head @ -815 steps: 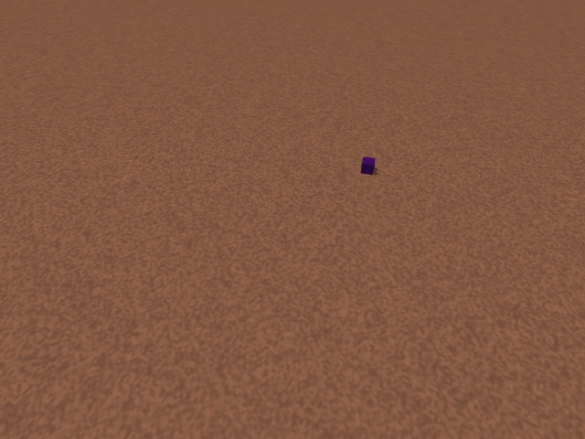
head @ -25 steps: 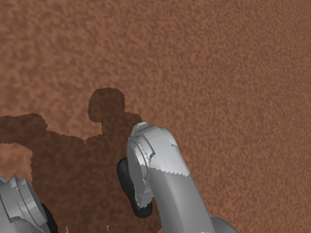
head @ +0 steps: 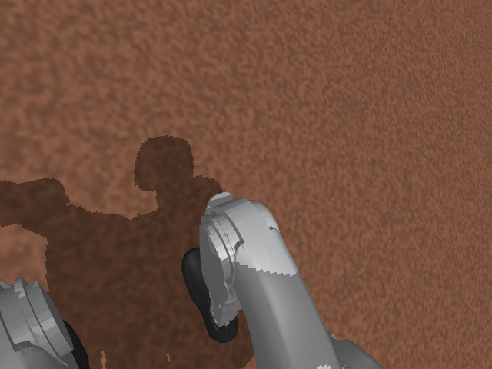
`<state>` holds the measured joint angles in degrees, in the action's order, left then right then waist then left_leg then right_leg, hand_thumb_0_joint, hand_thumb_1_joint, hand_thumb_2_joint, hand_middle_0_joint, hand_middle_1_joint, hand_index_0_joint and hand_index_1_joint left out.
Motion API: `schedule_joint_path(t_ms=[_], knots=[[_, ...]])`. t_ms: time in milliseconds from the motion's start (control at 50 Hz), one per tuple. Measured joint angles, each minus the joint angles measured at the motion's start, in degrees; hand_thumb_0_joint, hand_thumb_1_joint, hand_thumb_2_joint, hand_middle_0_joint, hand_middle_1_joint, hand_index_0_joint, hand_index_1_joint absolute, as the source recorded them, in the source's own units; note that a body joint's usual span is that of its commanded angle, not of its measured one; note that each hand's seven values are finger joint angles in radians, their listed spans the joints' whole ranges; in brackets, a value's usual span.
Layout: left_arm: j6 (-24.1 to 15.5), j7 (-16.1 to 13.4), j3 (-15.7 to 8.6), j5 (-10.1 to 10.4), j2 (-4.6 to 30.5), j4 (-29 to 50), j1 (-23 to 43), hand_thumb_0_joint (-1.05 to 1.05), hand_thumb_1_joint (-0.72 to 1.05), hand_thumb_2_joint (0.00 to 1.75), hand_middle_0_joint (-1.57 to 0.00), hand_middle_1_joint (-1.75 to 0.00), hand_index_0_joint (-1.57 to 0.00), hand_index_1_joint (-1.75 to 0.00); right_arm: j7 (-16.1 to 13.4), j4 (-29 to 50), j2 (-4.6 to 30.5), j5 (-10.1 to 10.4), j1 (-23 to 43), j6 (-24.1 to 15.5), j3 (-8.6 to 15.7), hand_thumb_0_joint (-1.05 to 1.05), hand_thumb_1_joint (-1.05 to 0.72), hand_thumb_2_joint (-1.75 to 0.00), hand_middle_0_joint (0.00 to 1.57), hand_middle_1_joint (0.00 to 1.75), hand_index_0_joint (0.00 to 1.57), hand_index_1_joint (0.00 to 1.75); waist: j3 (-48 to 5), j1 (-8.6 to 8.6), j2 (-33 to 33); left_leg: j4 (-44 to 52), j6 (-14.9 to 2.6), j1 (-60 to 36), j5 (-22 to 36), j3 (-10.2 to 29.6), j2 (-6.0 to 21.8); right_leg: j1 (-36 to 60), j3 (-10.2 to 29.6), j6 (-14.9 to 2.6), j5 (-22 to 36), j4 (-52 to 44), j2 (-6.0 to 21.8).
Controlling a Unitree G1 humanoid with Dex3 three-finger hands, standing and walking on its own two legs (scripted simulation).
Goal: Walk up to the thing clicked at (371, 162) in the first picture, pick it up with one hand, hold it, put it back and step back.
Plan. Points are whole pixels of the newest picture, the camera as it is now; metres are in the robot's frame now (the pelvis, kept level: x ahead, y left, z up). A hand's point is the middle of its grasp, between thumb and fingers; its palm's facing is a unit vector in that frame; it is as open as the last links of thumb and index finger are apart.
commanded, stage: close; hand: left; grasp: from above
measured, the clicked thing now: out of the picture +0.46 +0.34 -0.28
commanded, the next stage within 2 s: settle in 1.10 s
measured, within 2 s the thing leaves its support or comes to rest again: leaves its support in 1.52 s
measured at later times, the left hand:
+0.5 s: hand out of the picture +0.44 +0.34 -0.25, palm faces -0.41 -0.21 -0.89, open 10.5 cm
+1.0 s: hand out of the picture +0.44 +0.34 -0.25, palm faces -0.41 -0.22 -0.89, open 10.0 cm
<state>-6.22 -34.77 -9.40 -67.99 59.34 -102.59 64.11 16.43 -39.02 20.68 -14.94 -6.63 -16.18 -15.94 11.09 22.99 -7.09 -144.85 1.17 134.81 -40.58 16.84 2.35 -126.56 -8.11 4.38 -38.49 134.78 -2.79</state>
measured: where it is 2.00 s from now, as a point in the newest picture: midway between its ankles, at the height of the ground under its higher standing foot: (153, 347)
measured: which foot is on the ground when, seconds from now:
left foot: down 0.00-1.00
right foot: down 0.00-1.00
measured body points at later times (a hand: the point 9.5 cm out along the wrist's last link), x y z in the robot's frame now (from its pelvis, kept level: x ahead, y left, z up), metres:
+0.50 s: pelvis +0.00 +0.00 +0.00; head +0.28 +0.13 +0.32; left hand +0.46 +0.34 -0.20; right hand +0.04 -0.25 -0.05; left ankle +0.06 +0.13 -0.28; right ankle +0.12 -0.13 -0.28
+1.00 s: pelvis +0.00 +0.00 +0.00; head +0.28 +0.13 +0.32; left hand +0.46 +0.34 -0.20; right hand +0.04 -0.26 -0.04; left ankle +0.06 +0.13 -0.28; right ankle +0.12 -0.13 -0.28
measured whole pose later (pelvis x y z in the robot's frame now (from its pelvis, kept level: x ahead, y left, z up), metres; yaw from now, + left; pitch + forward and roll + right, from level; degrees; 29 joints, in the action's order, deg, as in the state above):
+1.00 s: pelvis +0.00 +0.00 +0.00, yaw +0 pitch +28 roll -15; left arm -7.6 -35.2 -8.8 -68.4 59.8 -101.7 63.6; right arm 15.5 -38.0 21.4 -14.9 -6.3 -16.1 -17.1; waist 12.1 23.1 -8.1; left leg -144.5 1.2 134.2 -40.2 17.3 2.4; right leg -125.9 -8.5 4.4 -37.8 134.0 -2.9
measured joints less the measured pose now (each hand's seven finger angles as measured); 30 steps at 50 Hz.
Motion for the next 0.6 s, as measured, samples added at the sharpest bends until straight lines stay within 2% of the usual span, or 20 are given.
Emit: schedule_joint_path(t_ms=[140,220,360,600], knots=[[-1.6,0.0,0.9,-0.3,-0.6,0.2,-1.0,0.00,-0.20,0.74,-0.36,-0.73,-0.35,-0.74,-0.2,0.1,-0.1,0.0,0.0,0.5,-0.7,0.00,-0.90,-0.90,0.20,0.30,0.20,0.30,-0.1,-0.39,-0.4,0.3,0.09,-0.5,0.1,0.2,0.0,0.5,-0.2,0.12,0.1,-0.4,0.0],[-2.2,-0.7,0.6,-1.3,-0.4,0.0,-0.9,0.00,-0.16,0.72,-0.40,-0.70,-0.38,-0.71,-0.3,0.3,-0.2,-0.2,0.1,0.5,-0.9,0.00,-0.90,-0.90,0.20,0.30,0.20,0.30,0.1,-0.41,-0.7,0.3,0.17,-0.6,0.2,0.2,0.0,0.6,-0.2,-0.26,0.3,-0.3,0.0],[-1.7,-1.9,0.7,-1.8,0.6,-0.9,0.4,0.00,-0.07,0.67,-0.46,-0.65,-0.45,-0.66,-0.6,0.6,0.0,-0.7,0.7,0.1,-1.1,0.00,-0.90,-0.90,0.20,0.30,0.20,0.30,0.7,0.11,-1.1,0.1,-0.01,-0.4,0.5,0.3,0.0,0.5,-0.2,0.00,0.6,-0.3,-0.1],[-1.0,-0.9,0.7,-0.8,0.5,0.0,0.1,0.00,0.06,0.59,-0.58,-0.58,-0.57,-0.58,-0.4,0.9,0.1,-0.3,0.2,-0.1,-1.6,0.00,-0.90,-0.90,0.20,0.30,0.20,0.30,1.1,0.26,-0.9,0.2,0.06,-0.6,0.1,0.4,0.1,0.6,-0.3,0.14,0.4,-0.5,-0.1]])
